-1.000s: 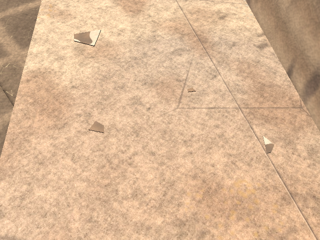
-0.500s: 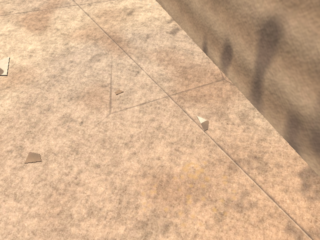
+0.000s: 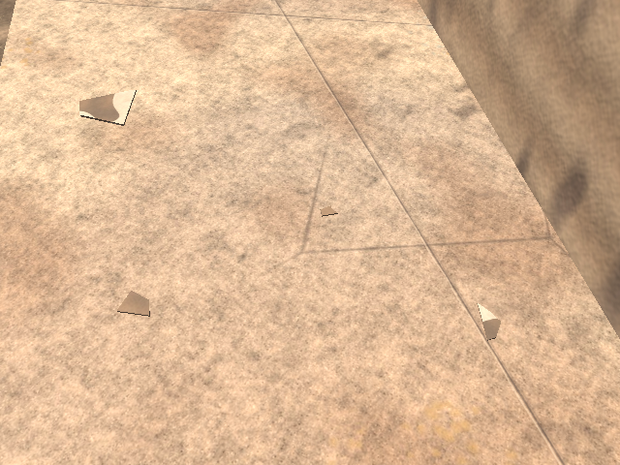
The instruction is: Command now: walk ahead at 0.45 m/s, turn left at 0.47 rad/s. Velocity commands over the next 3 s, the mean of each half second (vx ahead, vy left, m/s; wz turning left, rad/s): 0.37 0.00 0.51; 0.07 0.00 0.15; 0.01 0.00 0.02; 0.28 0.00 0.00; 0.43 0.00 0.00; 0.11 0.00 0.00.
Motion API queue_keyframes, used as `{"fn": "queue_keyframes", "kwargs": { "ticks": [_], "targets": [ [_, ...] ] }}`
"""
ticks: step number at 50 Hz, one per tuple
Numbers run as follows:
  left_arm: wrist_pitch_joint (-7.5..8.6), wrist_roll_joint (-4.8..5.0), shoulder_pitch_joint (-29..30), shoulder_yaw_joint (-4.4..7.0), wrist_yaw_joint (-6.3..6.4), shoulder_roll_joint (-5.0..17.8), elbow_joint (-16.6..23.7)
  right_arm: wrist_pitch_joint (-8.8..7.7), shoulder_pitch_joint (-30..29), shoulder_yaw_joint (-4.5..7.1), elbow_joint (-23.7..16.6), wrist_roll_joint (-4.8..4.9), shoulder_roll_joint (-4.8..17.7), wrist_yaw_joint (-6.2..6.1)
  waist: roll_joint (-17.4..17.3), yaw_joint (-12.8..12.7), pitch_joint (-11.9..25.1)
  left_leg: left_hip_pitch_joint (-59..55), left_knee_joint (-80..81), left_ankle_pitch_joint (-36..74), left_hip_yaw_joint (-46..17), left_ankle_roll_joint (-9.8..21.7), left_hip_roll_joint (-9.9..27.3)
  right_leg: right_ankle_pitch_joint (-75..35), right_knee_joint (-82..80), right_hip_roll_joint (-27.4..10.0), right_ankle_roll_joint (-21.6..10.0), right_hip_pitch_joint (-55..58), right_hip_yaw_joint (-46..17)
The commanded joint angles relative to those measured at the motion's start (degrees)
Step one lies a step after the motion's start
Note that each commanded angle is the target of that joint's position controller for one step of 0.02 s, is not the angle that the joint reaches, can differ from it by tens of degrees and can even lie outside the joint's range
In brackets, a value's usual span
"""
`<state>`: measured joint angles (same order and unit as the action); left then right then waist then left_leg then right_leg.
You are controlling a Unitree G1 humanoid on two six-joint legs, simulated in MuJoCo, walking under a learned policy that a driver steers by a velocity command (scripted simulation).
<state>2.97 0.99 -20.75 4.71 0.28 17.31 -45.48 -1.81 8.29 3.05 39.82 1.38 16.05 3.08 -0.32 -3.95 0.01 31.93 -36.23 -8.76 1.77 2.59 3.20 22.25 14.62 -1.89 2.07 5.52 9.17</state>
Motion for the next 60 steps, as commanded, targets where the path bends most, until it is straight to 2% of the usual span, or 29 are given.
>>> {"fn": "queue_keyframes", "kwargs": {
  "ticks": [1, 2, 3, 4, 5, 6, 7, 9, 11, 15, 19, 22, 24, 25, 26, 27, 28, 29, 30, 32, 34, 36, 39, 40, 41, 42, 44, 48, 60],
  "targets": [
    [-0.03, 0.38, 2.5, 2.34, 0.55, 10.0, 3.2, -0.84, 7.4, 3.52, -2.9, 0.13, 8.6, -0.18, 3.9, 8.0, 3.7, -18.3, 3.4, -0.7, 5.5, 4.4, -6.7, -50.1, 18.1, -11.4, -7.1, -8.1, 0.7],
    [0.32, -0.64, 1.9, 1.31, 0.83, 8.0, 4.0, -0.39, 17.9, 5.47, -0.6, 0.59, 12.8, -1.08, 0.1, 12.6, 9.7, -35.9, 3.3, -1.2, -1.9, 7.1, -3.9, -41.7, 34.4, -8.8, -4.1, -20.3, 1.5],
    [1.65, -2.78, -1.8, -1.39, 0.29, 0.0, 7.9, -0.57, 18.9, 6.42, -1.0, 0.83, 20.4, -1.70, -17.8, 7.7, 14.8, -52.0, 11.5, -14.4, -37.1, 17.9, 12.9, 6.7, 57.0, 2.5, 0.6, -44.5, -1.5],
    [3.74, -0.70, 2.4, -0.88, -0.23, 4.2, 7.4, -1.43, 20.0, 4.81, -2.7, 0.34, 15.5, -1.50, -10.8, 11.2, 21.1, -54.6, 20.5, -21.8, -50.9, 19.9, 16.6, 10.7, 64.2, 3.5, -0.1, -50.2, -15.1],
    [4.77, 1.60, 7.3, 0.04, -0.73, 8.0, 9.1, -1.96, 17.6, 3.90, -2.3, -0.31, 12.5, -1.44, -7.8, 11.5, 12.8, -49.9, 21.1, -17.8, -42.5, 17.1, 15.3, 5.3, 64.3, 0.5, -1.5, -55.0, -15.1],
    [5.41, 1.03, 8.7, -0.34, -0.53, 7.4, 9.4, -2.17, 14.3, 3.44, -2.8, -0.23, 11.2, -1.49, -3.6, 9.6, 8.2, -42.4, 20.4, -11.9, -35.4, 15.3, 12.9, 0.3, 60.3, -2.2, -2.6, -53.6, -14.4],
    [5.59, -0.71, 9.2, -0.20, -0.15, 7.3, 9.2, -2.02, 10.4, 2.91, -3.6, -0.47, 9.7, -1.62, -1.1, 7.3, 5.0, -34.8, 20.5, -5.5, -30.2, 14.1, 10.7, -3.1, 55.3, -3.9, -2.5, -50.3, -14.2],
    [4.51, -1.58, 7.3, 0.25, -0.26, 7.2, 8.8, -2.03, 6.4, 2.22, -5.4, -1.48, 8.3, -2.01, -3.1, 4.0, 2.9, -26.2, 23.1, 3.0, -25.2, 14.0, 7.8, -6.8, 50.8, -5.0, -1.8, -44.0, -14.4],
    [3.32, -2.08, 6.5, -0.03, -0.30, 5.8, 8.3, -2.37, 6.2, 2.30, -4.9, -1.04, 8.7, -2.48, -2.5, 2.9, 1.7, -22.0, 24.3, 9.7, -21.3, 14.5, 6.6, -8.5, 47.1, -4.4, -0.1, -42.7, -13.1],
    [2.96, -2.62, 14.8, -1.09, -0.07, 3.1, 10.5, -1.68, 7.8, 2.84, -3.0, -0.56, 10.4, -3.90, -2.7, 4.6, -1.5, -16.5, 21.4, 25.8, -13.2, 10.6, 1.2, -20.7, 29.3, -0.4, 2.2, -39.3, -10.8],
    [3.31, -1.48, 21.2, -1.26, -1.16, 2.8, 11.9, 0.23, 12.1, 3.36, -0.9, 0.30, 11.0, -5.03, -4.9, 7.3, 1.0, -18.1, 17.1, 23.0, -16.1, 7.0, 0.6, -29.6, 17.0, 4.5, 1.6, -32.6, -10.9],
    [3.59, -1.68, 19.5, -0.33, -1.72, 5.2, 11.1, 0.93, 11.4, 3.13, -0.8, -0.17, 9.5, -5.72, -6.2, 6.0, 2.6, -25.2, 11.0, 22.2, -20.4, 5.7, 3.0, -27.8, 12.9, 3.6, -0.7, -31.5, -13.6],
    [4.23, -2.55, 13.5, 0.29, -1.55, 6.2, 9.5, 1.04, 8.5, 2.75, -1.8, -0.48, 8.2, -5.68, -6.2, 2.6, 5.3, -27.1, 2.7, 27.1, -20.2, 3.8, 1.2, -30.7, 8.5, 2.9, -3.3, -24.2, -12.2],
    [4.67, -3.65, 10.0, 0.55, -1.24, 8.2, 9.5, 0.86, 8.7, 1.90, -3.0, -1.06, 5.9, -5.33, -2.4, 1.3, 11.2, -23.6, -6.9, 20.0, -18.8, 1.8, -2.4, -45.6, 9.7, -3.0, -6.2, -12.2, -16.0],
    [4.19, -4.79, 8.0, 0.63, -0.80, 10.5, 9.7, 0.60, 17.9, 0.80, -2.2, -1.51, 2.6, -5.05, 10.9, 4.7, 18.3, -9.3, -24.8, -15.2, -15.5, -2.2, -9.6, -69.7, 14.6, -17.7, -16.5, 6.2, -31.5],
    [3.20, -2.80, 5.6, 0.23, -1.14, 7.4, 8.2, 0.61, 23.3, 0.65, -0.9, -0.85, 5.8, -4.59, 15.9, 4.8, 25.2, -2.4, -35.3, -33.5, -14.8, -4.3, -10.5, -61.9, 13.5, -24.4, -23.0, 11.6, -44.4],
    [2.36, -1.41, 7.9, -0.31, -1.28, 5.4, 9.5, 1.45, 20.2, 1.94, 0.0, -0.32, 10.3, -4.60, 7.9, 3.4, 20.8, -0.7, -39.9, -29.7, -15.8, -5.7, -7.7, -46.8, 10.9, -21.6, -21.1, 5.7, -42.1],
    [1.52, -1.45, 10.9, -0.95, -1.17, 3.9, 10.0, 2.53, 14.1, 2.27, -1.0, -0.11, 11.0, -4.98, 4.2, 2.9, 14.8, 0.6, -40.2, -26.0, -13.3, -6.6, -6.2, -36.6, 9.1, -18.0, -18.1, -0.6, -36.4],
    [0.89, -1.72, 13.9, -1.92, -1.27, 2.1, 9.9, 3.65, 11.3, 2.22, -1.5, -0.39, 10.3, -5.29, 2.7, 3.6, 9.4, 0.2, -36.6, -24.0, -12.1, -7.1, -4.8, -30.0, 6.6, -14.9, -16.3, -8.5, -31.9],
    [0.02, -2.39, 17.7, -2.13, -1.42, 2.2, 8.9, 5.06, 11.4, 1.40, -1.5, -0.80, 6.5, -5.39, 6.3, 6.4, 3.9, -7.9, -23.8, -20.8, -8.5, -7.4, -2.5, -21.2, 2.4, -9.2, -13.2, -21.1, -24.7],
    [-0.37, -2.64, 18.0, -1.60, -1.25, 3.2, 8.1, 4.68, 12.1, 0.47, -0.7, -1.37, 3.7, -5.47, 9.3, 6.2, 4.0, -13.8, -13.9, -20.3, -5.1, -7.6, -2.8, -24.8, 1.8, -7.1, -13.5, -23.7, -20.6],
    [-0.63, -2.04, 16.4, -1.26, -0.98, 4.2, 7.1, 4.20, 11.3, 0.30, -0.4, -1.62, 3.7, -5.32, 9.0, 5.1, 6.7, -17.2, -6.5, -14.9, -4.9, -6.9, -2.3, -24.9, 2.8, -8.4, -14.6, -21.2, -21.0],
    [-1.30, -1.13, 17.0, -1.69, -0.70, 3.9, 6.5, 4.18, 11.3, 0.50, 0.6, -2.00, 3.9, -4.80, 7.4, 6.4, 6.2, -25.1, 6.0, -2.5, -3.4, -4.4, -2.9, -9.1, 3.2, -7.6, -12.3, -25.1, -20.4],
    [-1.25, -1.29, 15.5, -2.26, -0.81, 2.6, 5.6, 4.15, 9.6, 0.44, -0.3, -2.82, 4.5, -4.76, 6.1, 6.1, 4.7, -26.8, 8.8, -0.5, -5.3, -2.9, -1.6, -1.4, 3.0, -6.2, -9.2, -27.8, -20.0],
    [-1.10, -1.94, 14.4, -2.65, -1.01, 1.7, 5.1, 4.08, 8.0, 0.64, -1.7, -3.39, 6.6, -4.95, 2.6, 5.1, 2.9, -26.6, 11.3, -0.5, -10.3, -0.8, 2.8, 4.5, 5.2, -4.0, -5.9, -30.0, -18.2],
    [-1.15, -2.17, 12.7, -2.40, -1.10, 1.7, 5.2, 4.05, 6.3, 1.32, -1.0, -2.91, 9.3, -4.98, -4.9, 2.0, 0.3, -17.4, 12.3, -13.2, -11.6, 1.7, 3.3, 3.5, 6.6, 0.3, -3.3, -26.4, -13.0],
    [-1.21, -2.25, 14.7, -2.43, -0.81, 1.5, 4.8, 2.90, 4.7, 0.01, -0.9, -3.29, 4.2, -4.62, -5.8, 2.9, -1.8, -9.9, 15.4, -21.8, -10.7, 0.6, 1.4, -4.3, 10.5, 1.0, -1.8, -19.2, -11.8],
    [-1.17, -1.94, 12.4, -2.27, -0.36, 1.6, 2.6, 1.07, 5.9, -0.08, -0.4, -2.45, 4.2, -4.63, -3.2, 3.2, -0.8, -13.8, 12.0, -8.1, -9.3, -1.4, 0.5, -11.4, 11.5, 0.3, -3.4, -19.0, -12.3],
    [-2.35, -1.14, 12.4, -1.84, 0.72, 2.2, -2.9, 0.89, 7.5, -0.21, 1.4, -1.97, 3.2, -4.60, 0.1, 3.5, 1.4, -17.6, 10.1, 5.1, -7.5, -1.0, -0.9, -22.2, 13.6, -0.4, -2.7, -14.9, -12.6]
  ]
}}
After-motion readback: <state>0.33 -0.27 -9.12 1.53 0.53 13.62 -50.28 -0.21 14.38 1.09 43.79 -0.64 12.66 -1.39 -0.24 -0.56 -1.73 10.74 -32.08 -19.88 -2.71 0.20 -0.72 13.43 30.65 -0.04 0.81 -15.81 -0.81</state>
